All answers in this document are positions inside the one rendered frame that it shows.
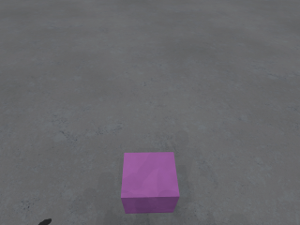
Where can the carton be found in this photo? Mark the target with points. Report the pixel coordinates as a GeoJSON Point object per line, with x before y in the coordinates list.
{"type": "Point", "coordinates": [149, 183]}

